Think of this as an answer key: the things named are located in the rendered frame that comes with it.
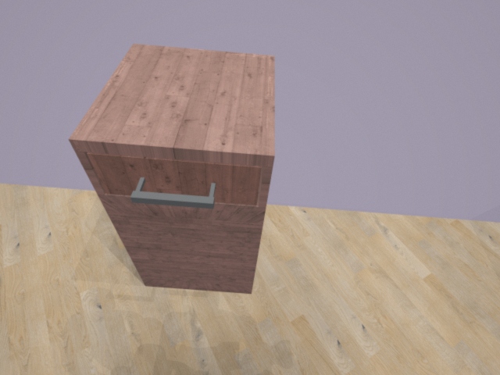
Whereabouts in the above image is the cabinet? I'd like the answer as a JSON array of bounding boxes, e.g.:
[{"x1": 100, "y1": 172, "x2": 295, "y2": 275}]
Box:
[{"x1": 69, "y1": 44, "x2": 275, "y2": 294}]

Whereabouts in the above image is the drawer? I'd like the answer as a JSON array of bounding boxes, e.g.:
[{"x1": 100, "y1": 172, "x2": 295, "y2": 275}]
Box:
[{"x1": 87, "y1": 152, "x2": 262, "y2": 205}]

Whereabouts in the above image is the handle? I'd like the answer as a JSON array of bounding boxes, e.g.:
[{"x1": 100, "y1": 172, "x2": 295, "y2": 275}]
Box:
[{"x1": 130, "y1": 177, "x2": 216, "y2": 209}]

